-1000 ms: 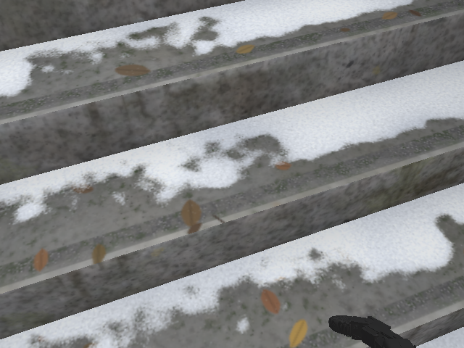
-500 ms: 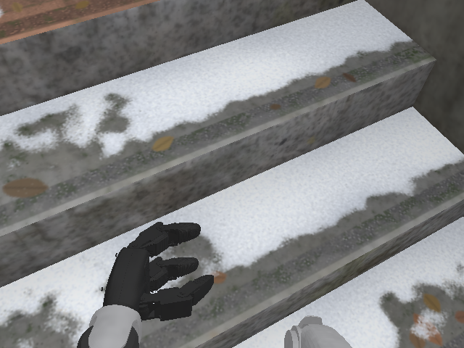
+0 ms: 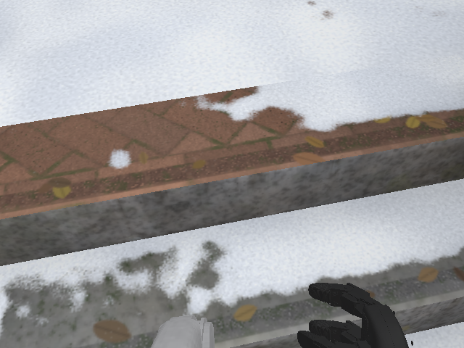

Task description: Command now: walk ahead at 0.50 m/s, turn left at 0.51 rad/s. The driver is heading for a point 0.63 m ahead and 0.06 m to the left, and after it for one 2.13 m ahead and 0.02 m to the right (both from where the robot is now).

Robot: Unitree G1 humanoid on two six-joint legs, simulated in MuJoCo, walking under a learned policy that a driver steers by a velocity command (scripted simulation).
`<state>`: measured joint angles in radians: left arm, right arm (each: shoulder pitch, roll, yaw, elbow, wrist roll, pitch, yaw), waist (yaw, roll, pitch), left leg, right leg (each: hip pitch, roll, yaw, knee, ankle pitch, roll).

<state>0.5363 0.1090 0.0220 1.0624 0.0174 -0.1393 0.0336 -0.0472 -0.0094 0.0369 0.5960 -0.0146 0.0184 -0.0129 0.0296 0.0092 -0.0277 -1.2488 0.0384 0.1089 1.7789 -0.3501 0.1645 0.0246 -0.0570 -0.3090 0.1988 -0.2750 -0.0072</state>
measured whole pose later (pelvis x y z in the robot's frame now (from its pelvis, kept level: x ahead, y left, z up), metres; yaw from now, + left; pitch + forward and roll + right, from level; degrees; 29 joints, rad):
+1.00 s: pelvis +0.55 +0.10 +0.34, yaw +4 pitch +3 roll +0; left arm 0.50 0.11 0.05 0.97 0.03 -0.08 0.04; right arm -0.11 -0.01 0.06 0.45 -0.05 -0.03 -0.02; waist 0.09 0.02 0.03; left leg -1.29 0.08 0.02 1.89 -0.35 0.08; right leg -0.20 0.05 0.05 0.38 -0.24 -0.06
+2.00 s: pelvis +0.69 +0.02 +0.46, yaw -13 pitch -1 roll -1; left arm 0.25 0.18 0.00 0.56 0.06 0.01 0.07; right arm 0.16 -0.23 -0.06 0.55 -0.03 0.10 -0.04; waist -0.02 0.02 -0.01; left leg -0.63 -0.07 0.01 1.42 -0.50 -0.02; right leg -0.35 -0.05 -0.12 0.81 -0.54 0.04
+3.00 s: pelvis +0.70 -0.16 +0.43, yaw +7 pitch +0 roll +2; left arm 0.23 0.21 0.03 0.57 0.04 0.06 0.04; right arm 0.21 -0.18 -0.04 0.59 -0.06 0.04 -0.05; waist -0.06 -0.04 0.02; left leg -0.55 -0.07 0.17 1.00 -0.50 0.12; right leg -0.50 0.10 0.12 1.33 -0.59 -0.01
